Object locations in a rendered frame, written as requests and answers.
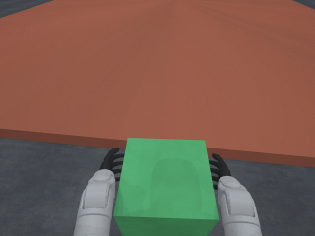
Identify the left robot forearm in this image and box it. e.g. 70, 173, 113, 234
73, 169, 116, 236

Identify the right robot hand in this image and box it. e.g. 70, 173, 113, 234
209, 153, 231, 190

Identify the right robot forearm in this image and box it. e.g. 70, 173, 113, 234
217, 176, 262, 236

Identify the left robot hand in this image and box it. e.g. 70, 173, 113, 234
99, 147, 125, 182

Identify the carton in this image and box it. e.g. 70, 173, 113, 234
113, 138, 219, 236

